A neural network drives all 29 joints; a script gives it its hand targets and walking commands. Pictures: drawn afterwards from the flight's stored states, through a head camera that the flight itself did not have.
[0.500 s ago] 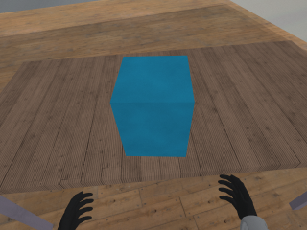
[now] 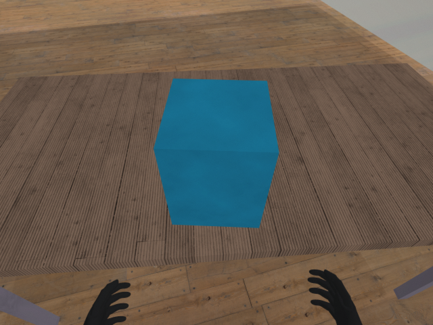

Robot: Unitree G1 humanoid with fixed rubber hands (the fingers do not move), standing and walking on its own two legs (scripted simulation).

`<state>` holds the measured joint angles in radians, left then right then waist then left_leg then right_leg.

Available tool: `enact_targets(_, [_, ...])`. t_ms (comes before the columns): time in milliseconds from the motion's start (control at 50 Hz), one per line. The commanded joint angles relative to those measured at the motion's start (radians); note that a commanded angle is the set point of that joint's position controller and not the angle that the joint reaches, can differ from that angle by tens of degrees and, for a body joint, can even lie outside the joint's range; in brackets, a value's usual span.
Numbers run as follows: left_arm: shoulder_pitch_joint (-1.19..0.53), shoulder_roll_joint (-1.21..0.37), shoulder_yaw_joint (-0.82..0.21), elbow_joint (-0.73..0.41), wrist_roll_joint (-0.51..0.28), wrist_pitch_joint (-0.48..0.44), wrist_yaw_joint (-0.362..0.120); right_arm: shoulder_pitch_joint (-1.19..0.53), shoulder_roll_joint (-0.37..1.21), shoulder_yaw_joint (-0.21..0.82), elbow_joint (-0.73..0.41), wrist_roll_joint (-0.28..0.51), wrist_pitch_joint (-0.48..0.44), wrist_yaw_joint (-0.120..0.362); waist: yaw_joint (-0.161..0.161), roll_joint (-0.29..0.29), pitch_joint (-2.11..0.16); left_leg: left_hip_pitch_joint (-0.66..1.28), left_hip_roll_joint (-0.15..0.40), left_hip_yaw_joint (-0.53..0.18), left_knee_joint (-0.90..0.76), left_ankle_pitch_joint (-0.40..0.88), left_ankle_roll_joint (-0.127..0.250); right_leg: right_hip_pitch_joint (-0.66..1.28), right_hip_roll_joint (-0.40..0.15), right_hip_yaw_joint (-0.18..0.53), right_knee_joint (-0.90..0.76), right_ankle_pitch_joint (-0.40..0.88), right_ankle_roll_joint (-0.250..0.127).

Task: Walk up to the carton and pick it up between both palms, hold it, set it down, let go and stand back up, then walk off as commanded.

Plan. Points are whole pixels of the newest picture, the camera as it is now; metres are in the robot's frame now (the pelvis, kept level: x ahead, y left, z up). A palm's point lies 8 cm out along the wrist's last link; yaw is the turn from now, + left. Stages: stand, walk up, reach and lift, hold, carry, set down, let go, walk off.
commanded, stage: let go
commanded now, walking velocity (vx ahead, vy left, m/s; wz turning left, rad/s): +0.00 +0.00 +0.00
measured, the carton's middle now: (217, 155) +0.46 +0.00 +0.05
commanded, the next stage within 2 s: stand in 0.22 s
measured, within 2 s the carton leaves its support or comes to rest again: neither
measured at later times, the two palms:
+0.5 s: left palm out of the picture +0.14 +0.28 -0.06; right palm out of the picture +0.14 -0.28 -0.06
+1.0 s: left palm out of the picture +0.15 +0.29 -0.06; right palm (383, 323) +0.15 -0.28 -0.07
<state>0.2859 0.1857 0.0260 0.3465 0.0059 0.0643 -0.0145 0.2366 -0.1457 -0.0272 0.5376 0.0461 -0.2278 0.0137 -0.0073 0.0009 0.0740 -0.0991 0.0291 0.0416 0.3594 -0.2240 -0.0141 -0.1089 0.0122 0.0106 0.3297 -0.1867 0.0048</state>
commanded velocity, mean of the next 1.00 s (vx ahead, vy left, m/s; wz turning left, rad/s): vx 0.00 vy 0.00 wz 0.00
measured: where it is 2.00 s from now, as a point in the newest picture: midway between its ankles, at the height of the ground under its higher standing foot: outside the picture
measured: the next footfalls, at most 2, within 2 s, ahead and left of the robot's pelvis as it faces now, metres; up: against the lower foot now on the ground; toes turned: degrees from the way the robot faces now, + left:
none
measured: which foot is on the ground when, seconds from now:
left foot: down 0.00-1.00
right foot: down 0.00-1.00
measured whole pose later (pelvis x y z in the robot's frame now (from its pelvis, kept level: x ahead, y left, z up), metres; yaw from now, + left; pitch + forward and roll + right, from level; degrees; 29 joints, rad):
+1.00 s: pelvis +0.01 -0.01 -0.01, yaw +0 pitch -2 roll +0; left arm 0.29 0.41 0.03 0.53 0.03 -0.01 -0.01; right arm 0.23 -0.33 -0.03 0.59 -0.01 -0.02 0.02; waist -0.01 -0.01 0.02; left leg -0.11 0.03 0.04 0.43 -0.28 -0.01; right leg -0.14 0.01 0.01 0.43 -0.26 0.00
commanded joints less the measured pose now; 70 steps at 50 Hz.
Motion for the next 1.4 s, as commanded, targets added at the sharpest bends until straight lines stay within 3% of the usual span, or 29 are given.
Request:
enact_targets(0, [-0.062, 0.071, -0.004, 0.058, 0.000, 0.022, 0.006, -0.059, -0.168, -0.037, 0.079, -0.053, -0.010, 0.006, 0.022, 0.024, -0.082, 0.147, -0.021, 0.031, -0.016, 0.297, -0.043, -0.036, 0.039, -0.059, -0.066, 0.098, -0.043])
enact_targets(40, [-0.103, 0.098, -0.008, 0.050, -0.029, 0.021, 0.004, -0.086, -0.149, -0.047, 0.037, -0.075, -0.007, -0.001, 0.021, -0.049, -0.085, 0.125, -0.025, 0.043, -0.022, 0.197, -0.023, -0.041, 0.028, -0.054, -0.067, 0.061, -0.034])
enact_targets(140, [-0.160, 0.098, -0.031, 0.025, -0.024, 0.041, 0.019, -0.127, -0.146, -0.068, 0.073, -0.103, 0.027, 0.003, 0.008, 0.012, -0.031, 0.045, -0.013, 0.033, -0.061, 0.038, -0.024, -0.025, 0.018, -0.065, -0.045, -0.045, -0.046])
enact_targets(180, [-0.170, 0.106, -0.039, 0.043, -0.040, 0.041, 0.016, -0.114, -0.122, -0.068, 0.073, -0.113, 0.036, -0.005, -0.005, -0.037, -0.018, 0.026, -0.015, 0.040, -0.068, -0.016, -0.010, -0.032, 0.014, -0.056, -0.047, -0.069, -0.042])
enact_targets(200, [-0.184, 0.109, -0.039, 0.022, -0.035, 0.038, 0.029, -0.140, -0.132, -0.079, 0.054, -0.114, 0.031, 0.000, 0.003, -0.007, -0.030, 0.008, -0.005, 0.030, -0.073, -0.027, -0.010, -0.026, 0.014, -0.057, -0.037, -0.068, -0.051])
enact_targets(220, [-0.043, 0.323, 0.085, 0.094, 0.060, -0.017, 0.031, -0.019, -0.376, -0.085, 0.088, -0.109, 0.097, -0.017, 0.045, 0.007, -0.066, -0.112, 0.055, -0.061, 0.012, 0.099, 0.020, -0.041, -0.082, 0.049, 0.085, 0.039, -0.037])
enact_targets(260, [-0.097, 0.301, 0.086, 0.111, 0.047, -0.043, 0.028, -0.013, -0.350, -0.082, 0.090, -0.107, 0.129, -0.017, 0.011, -0.053, -0.079, -0.102, 0.057, -0.053, 0.009, -0.028, 0.035, -0.074, -0.086, 0.058, 0.081, -0.032, -0.028])
enact_targets(360, [-0.072, 0.271, 0.060, 0.125, 0.032, -0.076, 0.007, -0.026, -0.332, -0.063, 0.074, -0.093, 0.153, -0.013, 0.026, 0.034, -0.042, -0.151, 0.042, -0.072, 0.006, -0.136, 0.049, -0.125, -0.084, 0.083, 0.077, -0.105, -0.028])
enact_targets(540, [-0.096, 0.377, 0.059, 0.155, 0.027, -0.100, -0.004, -0.047, -0.401, -0.054, 0.079, -0.082, 0.176, 0.003, -0.009, 0.006, -0.127, -0.056, 0.069, -0.070, 0.055, 0.117, 0.044, -0.071, -0.102, 0.094, 0.103, 0.148, -0.038])
enact_targets(560, [-0.076, 0.371, 0.054, 0.150, 0.018, -0.100, -0.003, -0.068, -0.400, -0.052, 0.075, -0.082, 0.176, 0.000, 0.013, 0.028, -0.118, -0.076, 0.065, -0.078, 0.057, 0.124, 0.048, -0.059, -0.103, 0.079, 0.117, 0.175, -0.038])
enact_targets(620, [-0.050, 0.362, 0.056, 0.168, 0.027, -0.098, 0.005, -0.045, -0.427, -0.066, 0.070, -0.078, 0.180, -0.006, 0.001, -0.014, -0.107, -0.043, 0.072, -0.072, 0.061, 0.180, 0.052, -0.071, -0.100, 0.080, 0.123, 0.200, -0.034])
enact_targets(640, [-0.073, 0.372, 0.049, 0.159, 0.018, -0.101, 0.002, -0.038, -0.394, -0.051, 0.077, -0.078, 0.181, 0.005, 0.002, 0.029, -0.079, -0.068, 0.075, -0.073, 0.051, 0.197, 0.049, -0.062, -0.111, 0.084, 0.124, 0.217, -0.041])
enact_targets(680, [-0.069, 0.383, 0.062, 0.177, 0.016, -0.104, 0.010, -0.046, -0.418, -0.060, 0.076, -0.067, 0.181, 0.003, 0.001, -0.031, -0.113, -0.028, 0.083, -0.087, 0.074, 0.248, 0.053, -0.067, -0.118, 0.072, 0.131, 0.262, -0.048])
enact_targets(700, [-0.045, 0.383, 0.053, 0.172, 0.014, -0.107, 0.004, -0.033, -0.412, -0.060, 0.083, -0.075, 0.187, -0.002, 0.002, 0.035, -0.122, -0.022, 0.080, -0.076, 0.078, 0.269, 0.053, -0.054, -0.115, 0.092, 0.127, 0.262, -0.047])
enact_targets(800, [-0.061, 0.378, 0.057, 0.181, 0.020, -0.096, 0.007, -0.050, -0.422, -0.063, 0.082, -0.077, 0.188, -0.002, -0.008, 0.025, -0.107, -0.006, 0.065, -0.056, 0.049, 0.232, 0.038, -0.069, -0.097, 0.073, 0.111, 0.235, -0.029])
enact_targets(840, [-0.070, 0.380, 0.053, 0.169, 0.022, -0.102, 0.007, -0.073, -0.422, -0.067, 0.066, -0.076, 0.187, -0.007, -0.002, 0.071, -0.114, -0.026, 0.085, -0.077, 0.053, 0.256, 0.049, -0.049, -0.099, 0.058, 0.140, 0.241, -0.037])
enact_targets(880, [-0.033, 0.365, 0.048, 0.197, 0.012, -0.100, 0.006, -0.060, -0.417, -0.062, 0.072, -0.070, 0.189, 0.002, 0.016, 0.034, -0.108, -0.046, 0.082, -0.073, 0.055, 0.250, 0.054, -0.034, -0.103, 0.071, 0.119, 0.206, -0.041])
enact_targets(940, [-0.081, 0.411, 0.061, 0.202, 0.026, -0.093, 0.011, -0.056, -0.429, -0.066, 0.077, -0.070, 0.183, 0.000, -0.009, -0.020, -0.089, -0.062, 0.089, -0.096, 0.023, 0.176, 0.057, -0.041, -0.110, 0.073, 0.112, 0.195, -0.045])
enact_targets(960, [-0.041, 0.400, 0.057, 0.198, 0.010, -0.090, 0.003, -0.053, -0.451, -0.066, 0.079, -0.067, 0.183, 0.000, 0.008, 0.049, -0.111, -0.027, 0.079, -0.088, 0.042, 0.162, 0.062, -0.034, -0.110, 0.076, 0.087, 0.196, -0.043])
enact_targets(1020, [-0.080, 0.406, 0.063, 0.213, 0.016, -0.104, -0.001, -0.057, -0.384, -0.052, 0.088, -0.075, 0.183, 0.001, -0.011, -0.013, -0.119, -0.041, 0.077, -0.078, 0.027, 0.172, 0.053, -0.028, -0.103, 0.074, 0.096, 0.190, -0.038])
enact_targets(1060, [-0.063, 0.397, 0.058, 0.207, 0.012, -0.103, 0.008, -0.054, -0.420, -0.052, 0.081, -0.066, 0.183, 0.001, -0.001, 0.038, -0.109, -0.034, 0.074, -0.073, 0.026, 0.131, 0.055, -0.054, -0.113, 0.101, 0.084, 0.142, -0.043])
enact_targets(1100, [-0.053, 0.384, 0.046, 0.211, 0.016, -0.096, 0.001, -0.050, -0.439, -0.059, 0.093, -0.069, 0.190, 0.001, 0.011, -0.027, -0.045, -0.040, 0.084, -0.097, 0.012, 0.145, 0.066, -0.079, -0.103, 0.064, 0.084, 0.168, -0.048])
enact_targets(1180, [-0.081, 0.403, 0.046, 0.220, 0.022, -0.098, 0.011, -0.067, -0.417, -0.054, 0.097, -0.079, 0.189, 0.001, -0.003, 0.064, -0.050, -0.065, 0.074, -0.079, 0.006, 0.083, 0.059, -0.065, -0.116, 0.100, 0.082, 0.121, -0.048])
enact_targets(1240, [-0.045, 0.386, 0.046, 0.228, 0.015, -0.100, 0.011, -0.056, -0.431, -0.053, 0.101, -0.070, 0.192, -0.002, 0.017, -0.041, -0.024, -0.071, 0.083, -0.093, -0.003, 0.047, 0.063, -0.106, -0.102, 0.089, 0.049, 0.057, -0.037])
enact_targets(1280, [-0.054, 0.359, 0.040, 0.217, 0.014, -0.101, 0.004, -0.056, -0.449, -0.059, 0.099, -0.072, 0.183, -0.003, 0.017, 0.038, -0.023, -0.081, 0.087, -0.098, 0.008, 0.082, 0.070, -0.097, -0.116, 0.109, 0.059, 0.073, -0.055])
enact_targets(1300, [-0.049, 0.393, 0.046, 0.233, 0.018, -0.092, 0.002, -0.077, -0.453, -0.065, 0.098, -0.075, 0.187, -0.001, 0.017, -0.003, -0.035, -0.079, 0.090, -0.098, 0.002, 0.045, 0.070, -0.087, -0.108, 0.093, 0.054, 0.065, -0.045])
enact_targets(1340, [-0.044, 0.385, 0.047, 0.236, 0.011, -0.102, 0.001, -0.081, -0.420, -0.057, 0.090, -0.072, 0.190, 0.004, 0.025, 0.058, -0.077, -0.058, 0.080, -0.090, -0.004, 0.057, 0.066, -0.042, -0.117, 0.100, 0.067, 0.089, -0.045])
enact_targets(1360, [-0.047, 0.404, 0.046, 0.248, 0.015, -0.100, 0.004, -0.044, -0.427, -0.060, 0.105, -0.073, 0.183, 0.002, -0.003, 0.003, -0.064, -0.044, 0.086, -0.094, 0.015, 0.055, 0.061, -0.063, -0.120, 0.105, 0.057, 0.106, -0.041])
enact_targets(1380, [-0.075, 0.380, 0.052, 0.238, 0.009, -0.100, 0.001, -0.048, -0.430, -0.060, 0.110, -0.074, 0.182, 0.001, 0.004, 0.009, -0.036, -0.071, 0.069, -0.078, 0.006, 0.094, 0.048, -0.077, -0.117, 0.108, 0.072, 0.108, -0.044])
